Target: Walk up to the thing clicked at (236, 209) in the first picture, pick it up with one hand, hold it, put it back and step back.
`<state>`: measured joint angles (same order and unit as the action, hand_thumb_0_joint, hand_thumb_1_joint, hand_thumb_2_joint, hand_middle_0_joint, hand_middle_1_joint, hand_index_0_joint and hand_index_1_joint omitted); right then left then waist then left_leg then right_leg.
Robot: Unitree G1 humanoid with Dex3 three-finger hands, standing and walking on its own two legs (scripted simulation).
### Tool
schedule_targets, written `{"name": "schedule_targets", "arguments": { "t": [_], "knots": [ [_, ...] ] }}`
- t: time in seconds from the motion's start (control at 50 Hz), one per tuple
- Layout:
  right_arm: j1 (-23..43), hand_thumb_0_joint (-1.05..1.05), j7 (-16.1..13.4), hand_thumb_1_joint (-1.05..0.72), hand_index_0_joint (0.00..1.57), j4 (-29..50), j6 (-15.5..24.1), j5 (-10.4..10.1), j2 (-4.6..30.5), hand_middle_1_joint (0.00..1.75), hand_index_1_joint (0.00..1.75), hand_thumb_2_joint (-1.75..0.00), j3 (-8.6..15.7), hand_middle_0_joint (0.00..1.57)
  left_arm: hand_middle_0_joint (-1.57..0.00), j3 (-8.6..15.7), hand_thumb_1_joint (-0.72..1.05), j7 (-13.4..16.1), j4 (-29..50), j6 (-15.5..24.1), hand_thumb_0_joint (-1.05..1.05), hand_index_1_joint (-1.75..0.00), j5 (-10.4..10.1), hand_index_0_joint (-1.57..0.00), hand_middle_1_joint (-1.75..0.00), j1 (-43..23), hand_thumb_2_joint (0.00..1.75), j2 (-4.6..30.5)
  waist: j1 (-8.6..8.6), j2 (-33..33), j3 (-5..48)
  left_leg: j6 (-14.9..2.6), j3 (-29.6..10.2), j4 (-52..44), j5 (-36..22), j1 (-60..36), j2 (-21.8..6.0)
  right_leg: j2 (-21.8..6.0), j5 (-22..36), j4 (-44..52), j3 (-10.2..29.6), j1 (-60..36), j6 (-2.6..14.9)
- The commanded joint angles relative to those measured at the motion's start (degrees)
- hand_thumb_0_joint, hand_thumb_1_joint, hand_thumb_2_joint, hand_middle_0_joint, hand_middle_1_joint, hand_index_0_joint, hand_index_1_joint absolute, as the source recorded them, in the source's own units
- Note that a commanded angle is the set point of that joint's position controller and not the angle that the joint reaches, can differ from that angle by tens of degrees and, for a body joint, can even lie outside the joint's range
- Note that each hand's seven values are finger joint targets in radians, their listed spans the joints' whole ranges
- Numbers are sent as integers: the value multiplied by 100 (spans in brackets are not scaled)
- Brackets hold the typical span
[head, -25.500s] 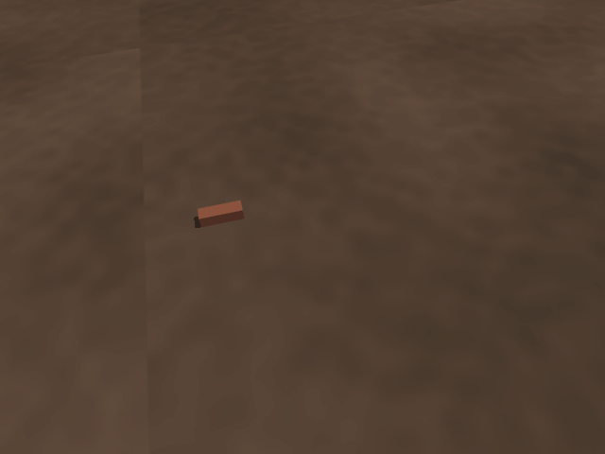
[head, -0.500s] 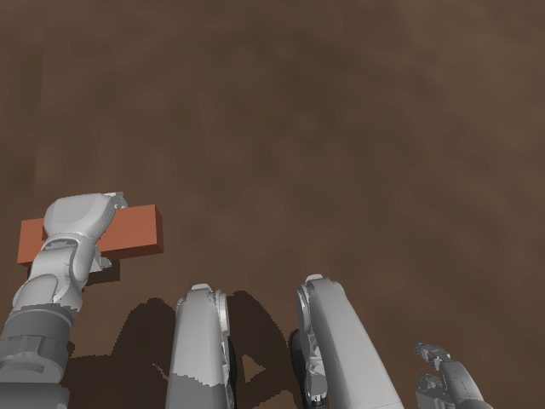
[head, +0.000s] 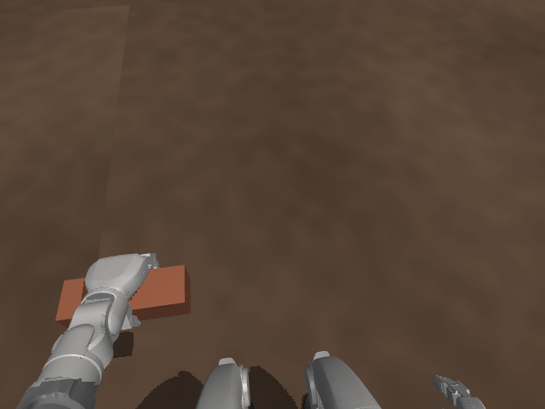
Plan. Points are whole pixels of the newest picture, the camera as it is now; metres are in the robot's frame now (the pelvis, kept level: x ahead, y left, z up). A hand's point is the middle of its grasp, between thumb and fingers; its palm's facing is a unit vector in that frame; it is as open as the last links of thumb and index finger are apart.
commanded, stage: lift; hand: left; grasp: from above
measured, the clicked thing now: (129, 297) +0.34 +0.25 -0.11
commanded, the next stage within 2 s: hold in 0.42 s
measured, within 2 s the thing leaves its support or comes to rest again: neither
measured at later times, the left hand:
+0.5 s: hand (122, 266) +0.35 +0.22 -0.01, palm faces -0.47 -0.08 -0.88, open 10.1 cm
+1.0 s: hand (111, 251) +0.36 +0.22 +0.04, palm faces -0.47 -0.05 -0.88, open 10.1 cm
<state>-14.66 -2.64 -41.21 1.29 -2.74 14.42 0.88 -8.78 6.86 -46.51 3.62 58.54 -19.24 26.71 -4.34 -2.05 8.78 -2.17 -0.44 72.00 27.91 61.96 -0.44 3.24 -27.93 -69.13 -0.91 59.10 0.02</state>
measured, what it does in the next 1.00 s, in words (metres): rises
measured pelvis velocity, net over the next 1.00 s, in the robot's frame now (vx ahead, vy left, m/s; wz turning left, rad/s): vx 0.05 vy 0.00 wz -0.01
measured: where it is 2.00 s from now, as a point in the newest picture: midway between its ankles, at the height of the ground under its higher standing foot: outside the picture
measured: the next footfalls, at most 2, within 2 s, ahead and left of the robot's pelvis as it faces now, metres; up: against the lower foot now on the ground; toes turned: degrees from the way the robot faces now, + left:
none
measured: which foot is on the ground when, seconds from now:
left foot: down 0.00-1.00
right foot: down 0.00-1.00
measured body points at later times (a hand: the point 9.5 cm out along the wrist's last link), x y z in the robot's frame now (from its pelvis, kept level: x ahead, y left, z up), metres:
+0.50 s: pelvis +0.04 +0.00 +0.07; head +0.09 +0.00 +0.52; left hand +0.37 +0.23 +0.04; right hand +0.13 -0.27 -0.05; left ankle +0.06 +0.09 -0.63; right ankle +0.05 -0.12 -0.63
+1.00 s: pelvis +0.05 +0.00 +0.09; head +0.08 +0.00 +0.54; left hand +0.38 +0.22 +0.09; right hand +0.16 -0.26 -0.02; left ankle +0.06 +0.09 -0.63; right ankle +0.05 -0.12 -0.63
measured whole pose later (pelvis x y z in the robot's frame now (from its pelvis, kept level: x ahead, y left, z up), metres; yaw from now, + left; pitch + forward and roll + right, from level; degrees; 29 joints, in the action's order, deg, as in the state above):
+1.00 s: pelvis +0.05 +0.00 +0.09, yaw +0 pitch +6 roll -1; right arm -14.4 -2.5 -39.9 -1.7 -3.4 15.1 2.2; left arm -12.3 0.9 -40.0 1.8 57.0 -14.6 24.0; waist -1.6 -2.4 3.9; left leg -2.4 1.9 38.4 18.6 26.1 0.6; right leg 2.1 -18.3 -36.3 2.6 24.3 -0.3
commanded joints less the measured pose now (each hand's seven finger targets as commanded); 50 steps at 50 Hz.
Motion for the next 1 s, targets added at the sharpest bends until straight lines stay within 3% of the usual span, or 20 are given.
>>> {"name": "schedule_targets", "arguments": {
  "t": [0.0, 0.04, 0.1, 0.12, 0.16, 0.18, 0.24, 0.38, 0.48, 0.64, 0.78, 0.88, 0.98],
  "knots": [
    [-217, 0, -72, -90, 20, 468, 225, -16, 872, 30, 30, -90, 338, 20, -86, 426, 52, 347, 1182, -22, 0, -91, -48, -88, -93, -1816, 96, 1097, 13, -382, 1830, 134, -199, -1732, -591, -2251, 59, 119, 655, 1514, 21, -1179, 192],
    [-239, 0, -71, -90, 20, 448, 229, -17, 890, 30, 30, -90, 366, 20, -88, 487, 53, 407, 1219, -72, 0, -90, -86, -89, -91, -1834, 96, 1172, 36, -400, 1881, 144, -140, -1903, -862, -2571, 46, 103, 876, 1706, 42, -1441, 193],
    [-279, 0, -76, -90, 20, 397, 216, -8, 874, 30, 30, -90, 363, 20, -89, 392, 54, 462, 1103, -173, 0, -90, -34, -90, -91, -1824, 97, 1049, 9, -362, 1710, 154, -137, -2129, -1143, -2791, 43, 95, 1130, 1939, 76, -1675, 187],
    [-288, 0, -77, -90, 20, 401, 205, -11, 887, 30, 30, -90, 364, 20, -89, 484, 54, 488, 1041, -211, 0, -88, -28, -90, -89, -1768, 95, 1121, 67, -251, 1670, 153, -153, -2220, -1228, -2881, 38, 97, 1192, 2012, 71, -1791, 188],
    [-264, 0, -72, -90, 20, 411, 194, -9, 869, 30, 30, -90, 371, 20, -90, 364, 56, 471, 1115, -254, 0, -86, -44, -91, -87, -1817, 92, 1001, 74, -360, 1616, 163, -106, -2372, -1356, -3114, 44, 81, 1295, 2174, 101, -1921, 196],
    [-275, 0, -70, -90, 20, 376, 199, 3, 876, 30, 30, -90, 370, 20, -89, 360, 56, 449, 1018, -293, 0, -87, -70, -91, -88, -1802, 92, 979, 22, -370, 1614, 181, -144, -2450, -1463, -3205, 23, 87, 1337, 2229, 94, -1954, 197],
    [-227, 0, -70, -90, 20, 463, 178, -8, 898, 30, 30, -90, 389, 20, -91, 371, 57, 384, 1097, -324, 0, -85, -129, -92, -86, -1694, 92, 1004, 129, -335, 1544, 182, -125, -2714, -1558, -3507, 21, 74, 1414, 2472, 85, -2257, 190],
    [-214, 0, -87, -89, 20, 498, 140, -13, 840, 30, 30, -90, 384, 20, -92, 274, 58, 176, 1233, -324, 0, -82, -215, -93, -83, -1530, 89, 863, 93, -157, 1339, 155, -63, -3039, -2012, -3823, 62, 54, 1807, 2929, 189, -2786, 159],
    [-120, 0, -103, -89, 20, 550, 104, -24, 835, 30, 30, -90, 384, 20, -92, 343, 58, 149, 1357, -214, 0, -84, -144, -93, -85, -1503, 93, 954, 163, -114, 1337, 135, -21, -3231, -2082, -4014, 112, 13, 1919, 3173, 258, -3135, 141],
    [-110, 0, -86, -89, 20, 489, 43, -43, 879, 30, 30, -90, 432, 20, -90, 292, 57, 85, 1537, -216, 0, -83, -76, -92, -86, -1645, 90, 1001, 144, -156, 1424, 119, 0, -3378, -2939, -4599, 96, 24, 2568, 3355, 239, -3454, 118],
    [21, 0, -49, -88, 20, 655, -38, -69, 917, 30, 30, -89, 448, 20, -90, 253, 59, -92, 1485, -220, 0, -85, -127, -93, -88, -1376, 92, 897, 233, -157, 1124, 133, 26, -3662, -2792, -4672, 108, 24, 2420, 3587, 235, -3615, 148],
    [77, 0, -49, -89, 20, 724, -83, -76, 923, 30, 30, -90, 451, 20, -91, 233, 59, -351, 1777, -171, 0, -84, -160, -93, -86, -1397, 92, 976, 238, -182, 1221, 128, -28, -3728, -3221, -4926, 41, 60, 2652, 3618, 212, -3730, 148],
    [166, 0, -63, -89, 20, 828, -120, -94, 909, 30, 30, -90, 415, 20, -89, 295, 57, -360, 1967, -115, 0, -83, -156, -92, -86, -1493, 90, 975, 279, -205, 1057, 131, 9, -3937, -2879, -4902, 70, 43, 2493, 3754, 242, -3833, 174]
  ]
}}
